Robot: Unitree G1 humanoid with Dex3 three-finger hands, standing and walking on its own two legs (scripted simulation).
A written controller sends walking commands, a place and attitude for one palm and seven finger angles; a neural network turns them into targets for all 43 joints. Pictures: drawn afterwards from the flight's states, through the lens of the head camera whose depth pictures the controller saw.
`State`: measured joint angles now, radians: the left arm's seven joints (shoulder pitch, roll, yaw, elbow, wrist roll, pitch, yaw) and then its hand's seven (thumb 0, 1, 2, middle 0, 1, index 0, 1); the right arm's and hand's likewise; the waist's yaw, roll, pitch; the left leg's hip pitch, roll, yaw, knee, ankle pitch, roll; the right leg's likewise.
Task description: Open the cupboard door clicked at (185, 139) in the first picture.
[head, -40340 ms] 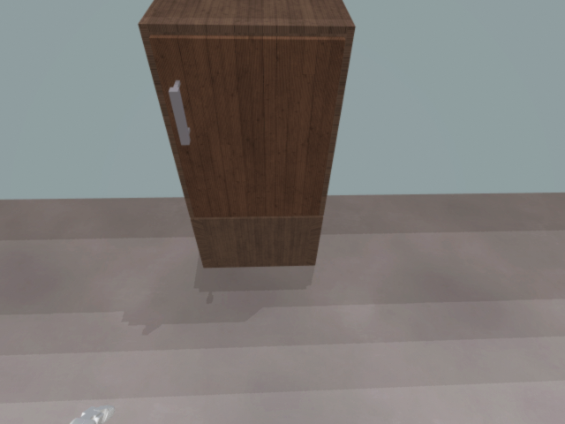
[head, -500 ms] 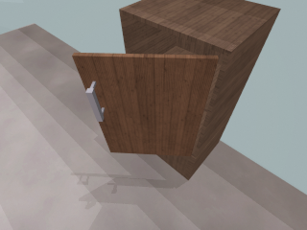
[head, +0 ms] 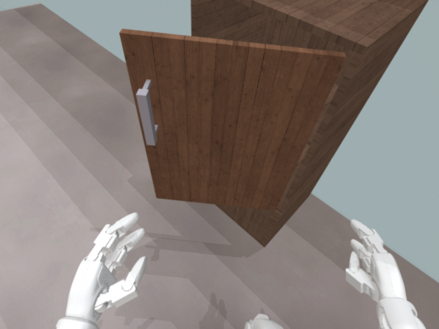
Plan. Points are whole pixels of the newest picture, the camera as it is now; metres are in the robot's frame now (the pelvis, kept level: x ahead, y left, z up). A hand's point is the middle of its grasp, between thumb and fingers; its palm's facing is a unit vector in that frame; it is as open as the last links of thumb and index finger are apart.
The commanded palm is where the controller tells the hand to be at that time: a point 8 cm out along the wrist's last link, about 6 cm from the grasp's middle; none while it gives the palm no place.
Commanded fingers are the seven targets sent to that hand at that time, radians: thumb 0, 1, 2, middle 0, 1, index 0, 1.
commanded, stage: raise the hand with hooked fingers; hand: left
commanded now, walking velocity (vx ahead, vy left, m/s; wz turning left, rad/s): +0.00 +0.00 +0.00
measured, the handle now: (149, 113) +0.55 +0.20 +0.06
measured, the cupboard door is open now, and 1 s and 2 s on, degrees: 39 39 39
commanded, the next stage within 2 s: move the hooked fingers beside the handle in 1.70 s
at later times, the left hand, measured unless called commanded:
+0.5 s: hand (90, 256) +0.22 +0.23 +0.03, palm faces +0.04 -1.00 -0.04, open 11.5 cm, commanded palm +0.20 +0.28 +0.04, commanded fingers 0.00 -0.17 0.44 -0.28 -0.99 -0.28 -0.99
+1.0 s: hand (68, 218) +0.27 +0.28 +0.06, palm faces +0.03 -1.00 -0.07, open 13.9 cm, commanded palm +0.25 +0.32 +0.07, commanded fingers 0.00 -0.50 0.30 -0.30 -1.20 -0.30 -1.20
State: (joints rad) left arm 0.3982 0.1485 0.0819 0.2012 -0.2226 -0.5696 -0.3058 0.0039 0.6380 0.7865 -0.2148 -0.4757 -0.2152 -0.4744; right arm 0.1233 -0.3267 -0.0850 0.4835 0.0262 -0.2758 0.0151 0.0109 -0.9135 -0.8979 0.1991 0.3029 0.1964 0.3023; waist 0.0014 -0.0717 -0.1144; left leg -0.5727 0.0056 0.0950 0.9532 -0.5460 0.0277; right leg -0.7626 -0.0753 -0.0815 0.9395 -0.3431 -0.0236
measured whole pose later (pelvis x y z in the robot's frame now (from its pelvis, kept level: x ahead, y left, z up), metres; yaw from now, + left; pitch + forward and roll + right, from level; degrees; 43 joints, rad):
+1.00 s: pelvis +0.01 +0.01 +0.00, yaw +2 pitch +12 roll -2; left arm 0.09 0.39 0.36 0.26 -0.34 -0.26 -0.45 -0.01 -0.46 0.32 -0.29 -1.18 -0.29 -1.18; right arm 0.25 -0.28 0.05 0.52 0.04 -0.23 -0.05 0.01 -0.91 -0.90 0.21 0.30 0.20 0.30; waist 0.00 0.02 -0.09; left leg -0.62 0.02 0.02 0.96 -0.56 0.03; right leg -0.74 -0.07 -0.15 0.87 -0.33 -0.01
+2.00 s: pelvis +0.00 +0.01 +0.01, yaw +2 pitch +11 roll -2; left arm -0.17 0.43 0.41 0.54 -0.33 -0.29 -0.55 -0.01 -0.50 0.30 -0.30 -1.20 -0.29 -1.20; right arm 0.29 -0.30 0.05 0.58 0.02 -0.22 -0.07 0.01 -0.91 -0.90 0.21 0.30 0.20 0.30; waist -0.01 0.01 -0.06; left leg -0.59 0.01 0.04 0.90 -0.51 0.04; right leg -0.72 -0.07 -0.13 0.81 -0.29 -0.01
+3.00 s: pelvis +0.00 +0.01 +0.00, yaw +0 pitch +20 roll -2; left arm -0.73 0.60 0.47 1.08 -0.19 -0.36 -0.53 -0.01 -0.50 0.30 -0.29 -1.20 -0.29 -1.20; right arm 0.38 -0.30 0.05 0.59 0.01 -0.01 -0.04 0.01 -0.91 -0.90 0.21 0.30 0.20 0.30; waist -0.12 -0.01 -0.08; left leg -0.78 0.03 0.06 0.97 -0.53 0.04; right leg -0.91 -0.05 -0.12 0.85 -0.28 -0.01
